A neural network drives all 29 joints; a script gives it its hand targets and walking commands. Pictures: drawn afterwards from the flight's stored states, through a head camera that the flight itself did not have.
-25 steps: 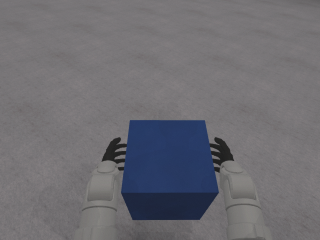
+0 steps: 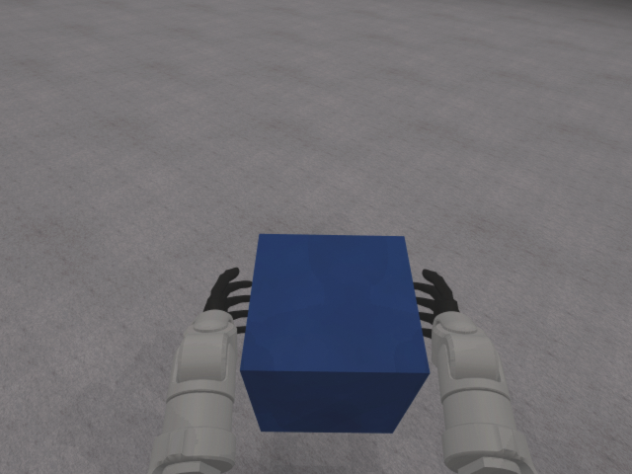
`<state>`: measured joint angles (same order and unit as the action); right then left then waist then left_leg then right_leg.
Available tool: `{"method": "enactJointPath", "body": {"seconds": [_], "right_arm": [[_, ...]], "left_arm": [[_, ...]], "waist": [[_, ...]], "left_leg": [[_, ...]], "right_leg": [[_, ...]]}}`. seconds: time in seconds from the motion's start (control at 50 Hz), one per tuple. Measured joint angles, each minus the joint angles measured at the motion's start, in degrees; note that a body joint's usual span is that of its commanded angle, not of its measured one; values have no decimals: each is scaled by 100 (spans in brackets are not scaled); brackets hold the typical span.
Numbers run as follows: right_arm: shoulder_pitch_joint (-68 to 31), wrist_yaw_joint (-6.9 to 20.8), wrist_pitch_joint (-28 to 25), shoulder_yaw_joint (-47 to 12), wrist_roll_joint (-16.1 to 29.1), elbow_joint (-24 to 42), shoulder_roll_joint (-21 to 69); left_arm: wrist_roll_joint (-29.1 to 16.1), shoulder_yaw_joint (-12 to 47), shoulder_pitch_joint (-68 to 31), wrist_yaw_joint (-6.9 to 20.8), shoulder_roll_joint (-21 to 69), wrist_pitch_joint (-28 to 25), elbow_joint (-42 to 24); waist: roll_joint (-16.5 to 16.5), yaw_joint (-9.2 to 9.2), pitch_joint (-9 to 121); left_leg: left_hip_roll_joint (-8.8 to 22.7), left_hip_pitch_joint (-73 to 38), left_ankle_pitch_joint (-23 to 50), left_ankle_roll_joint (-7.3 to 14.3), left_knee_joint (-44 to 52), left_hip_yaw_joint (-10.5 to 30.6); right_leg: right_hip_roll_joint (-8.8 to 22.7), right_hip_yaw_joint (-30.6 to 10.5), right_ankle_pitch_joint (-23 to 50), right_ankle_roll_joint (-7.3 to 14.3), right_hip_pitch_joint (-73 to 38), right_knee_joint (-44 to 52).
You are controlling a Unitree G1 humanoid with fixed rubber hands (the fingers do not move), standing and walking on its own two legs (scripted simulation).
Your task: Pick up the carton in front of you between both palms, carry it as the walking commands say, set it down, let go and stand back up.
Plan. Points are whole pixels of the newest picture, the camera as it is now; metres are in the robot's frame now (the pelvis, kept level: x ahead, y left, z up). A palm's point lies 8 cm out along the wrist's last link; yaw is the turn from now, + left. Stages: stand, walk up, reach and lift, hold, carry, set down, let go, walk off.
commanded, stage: set down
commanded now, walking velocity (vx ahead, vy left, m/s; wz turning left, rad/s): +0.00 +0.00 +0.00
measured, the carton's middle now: (329, 338) +0.33 +0.00 -0.04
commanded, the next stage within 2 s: none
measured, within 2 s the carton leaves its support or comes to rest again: neither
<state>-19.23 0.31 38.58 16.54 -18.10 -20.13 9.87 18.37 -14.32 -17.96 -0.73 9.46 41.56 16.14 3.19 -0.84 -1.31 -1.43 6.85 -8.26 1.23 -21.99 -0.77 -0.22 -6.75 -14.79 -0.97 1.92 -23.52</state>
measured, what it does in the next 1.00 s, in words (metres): lowers itself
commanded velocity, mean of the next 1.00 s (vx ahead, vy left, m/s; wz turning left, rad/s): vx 0.00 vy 0.00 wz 0.00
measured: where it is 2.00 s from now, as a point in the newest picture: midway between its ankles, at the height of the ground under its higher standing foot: outside the picture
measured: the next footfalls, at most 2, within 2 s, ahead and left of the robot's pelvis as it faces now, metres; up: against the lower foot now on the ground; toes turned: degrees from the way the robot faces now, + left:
none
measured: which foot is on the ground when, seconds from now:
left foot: down 0.00-1.00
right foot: down 0.00-1.00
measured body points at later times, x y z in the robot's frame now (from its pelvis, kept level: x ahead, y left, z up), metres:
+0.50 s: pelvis -0.03 -0.02 -0.05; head +0.19 +0.02 +0.34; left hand +0.36 +0.18 -0.15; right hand +0.36 -0.12 -0.14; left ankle +0.05 +0.11 -0.74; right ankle -0.01 -0.14 -0.74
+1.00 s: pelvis -0.06 +0.00 -0.18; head +0.22 +0.07 +0.17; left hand +0.42 +0.20 -0.29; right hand +0.42 -0.10 -0.27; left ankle +0.05 +0.11 -0.74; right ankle -0.01 -0.14 -0.74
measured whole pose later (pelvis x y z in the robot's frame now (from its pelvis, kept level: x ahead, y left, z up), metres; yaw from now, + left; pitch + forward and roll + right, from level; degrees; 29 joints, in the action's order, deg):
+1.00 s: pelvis -0.06 +0.00 -0.18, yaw -2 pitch +42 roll -5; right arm -52.5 -6.9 14.4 30.6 -13.4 -32.6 9.3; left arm 18.6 -24.1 -55.7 2.5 -2.5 17.5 36.3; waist 4.9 -1.5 5.1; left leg -3.8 99.3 -21.3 -0.8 -79.3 6.6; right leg -6.9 -4.2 -29.8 -4.0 92.3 -80.1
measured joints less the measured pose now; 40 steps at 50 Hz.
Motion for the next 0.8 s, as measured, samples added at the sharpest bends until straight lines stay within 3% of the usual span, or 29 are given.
{"method": "enactJointPath", "body": {"seconds": [0.12,0.28,0.36,0.48,0.62,0.8], "right_arm": [[-632,-6,-449,707,-385,-633,234],[-1392,-234,-1453,1346,-760,-1059,511],[-1448,-428,-2139,1217,-554,-1111,532],[-1377,-805,-2923,720,229,-932,458],[-1696,-955,-3053,566,786,-746,254],[-2689,-691,-2493,1382,343,-1055,180]], "left_arm": [[412,-774,-688,238,86,-495,730],[843,-1364,-1647,588,-235,-1655,1626],[684,-1317,-1749,608,-427,-2335,1716],[10,-897,-1823,523,-821,-3087,1687],[-395,-676,-2295,430,-1022,-3125,1623],[174,-1285,-3300,484,-894,-2557,2005]], "waist": [[39,-62,-177],[68,-138,-561],[37,-128,-696],[62,-167,-534],[47,-98,218],[152,-69,561]], "left_leg": [[24,380,-143,-43,-377,65],[78,1834,-336,-153,-1245,299],[99,2876,-341,-203,-1618,443],[98,4684,-400,-249,-2317,623],[5,6478,-728,-290,-3444,701],[-104,7690,-1053,-211,-4558,646]], "right_leg": [[-73,20,-183,29,406,-453],[-232,185,-416,79,1801,-1308],[-311,289,-431,98,2800,-1644],[-454,278,-477,65,4599,-2306],[-560,202,-802,-48,6392,-3429],[-606,147,-1174,-188,7577,-4546]]}}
